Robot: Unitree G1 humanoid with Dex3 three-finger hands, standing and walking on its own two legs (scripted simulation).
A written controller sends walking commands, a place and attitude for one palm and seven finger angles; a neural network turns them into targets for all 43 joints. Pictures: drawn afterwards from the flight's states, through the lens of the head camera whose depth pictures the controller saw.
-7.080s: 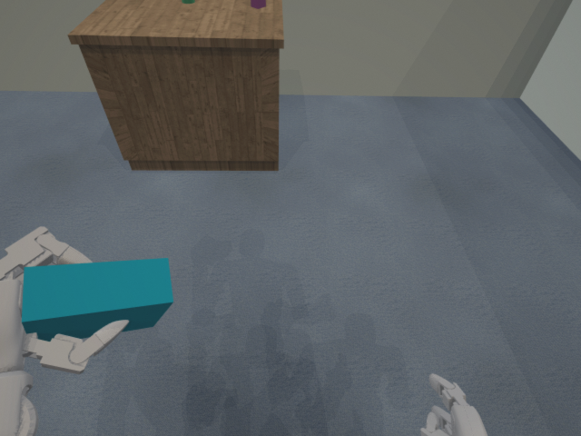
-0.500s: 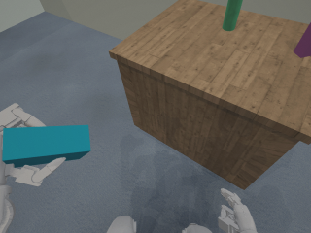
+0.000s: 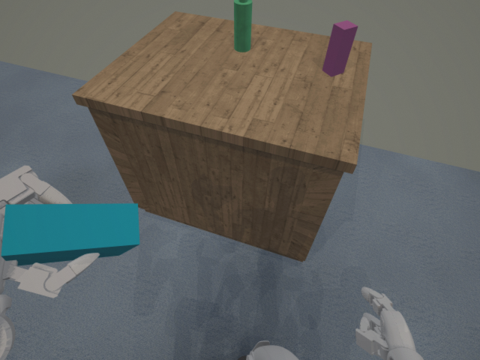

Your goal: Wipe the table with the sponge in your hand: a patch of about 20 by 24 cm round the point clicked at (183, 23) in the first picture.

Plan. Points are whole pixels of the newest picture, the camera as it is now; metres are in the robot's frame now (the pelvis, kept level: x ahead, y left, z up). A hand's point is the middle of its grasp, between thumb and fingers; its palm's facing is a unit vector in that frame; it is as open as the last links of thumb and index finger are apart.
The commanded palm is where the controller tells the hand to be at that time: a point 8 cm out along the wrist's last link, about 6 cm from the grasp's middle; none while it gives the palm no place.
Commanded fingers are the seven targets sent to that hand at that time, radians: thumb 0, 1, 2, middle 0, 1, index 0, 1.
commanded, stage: turn to face it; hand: left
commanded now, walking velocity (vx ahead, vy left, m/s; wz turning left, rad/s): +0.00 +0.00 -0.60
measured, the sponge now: (92, 234) +0.23 +0.20 +0.16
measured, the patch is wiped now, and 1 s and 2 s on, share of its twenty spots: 0.00 0.00 0.00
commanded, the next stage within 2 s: take the last steps up to it in 1.00 s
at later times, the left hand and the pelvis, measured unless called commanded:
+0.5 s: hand (188, 238) +0.22 +0.08 +0.19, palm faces +0.07 -0.85 -0.52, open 9.1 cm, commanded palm +0.18 +0.14 +0.19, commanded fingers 0.00 0.10 1.30 -1.20 -1.60 -1.20 -1.60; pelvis -0.06 -0.07 +0.00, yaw -19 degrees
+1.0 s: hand (311, 296) +0.17 -0.05 +0.17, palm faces -0.18 -0.86 -0.48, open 9.1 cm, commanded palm +0.14 +0.03 +0.19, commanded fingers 0.00 0.10 1.30 -1.20 -1.60 -1.20 -1.60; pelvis -0.14 -0.11 +0.00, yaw -34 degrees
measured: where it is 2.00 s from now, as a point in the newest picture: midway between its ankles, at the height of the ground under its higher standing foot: outside the picture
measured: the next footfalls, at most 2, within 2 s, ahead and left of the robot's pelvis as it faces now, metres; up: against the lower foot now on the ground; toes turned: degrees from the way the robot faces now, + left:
right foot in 0.16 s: +0.07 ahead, -0.14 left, +0.00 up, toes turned -11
left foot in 0.60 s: -0.02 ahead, +0.07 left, +0.00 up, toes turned -20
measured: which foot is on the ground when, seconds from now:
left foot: down 0.00-0.16, up 0.18-0.58, down 0.60-0.84, up 0.86-1.00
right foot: up 0.00-0.14, down 0.16-0.62, up 0.64-0.82, down 0.84-1.00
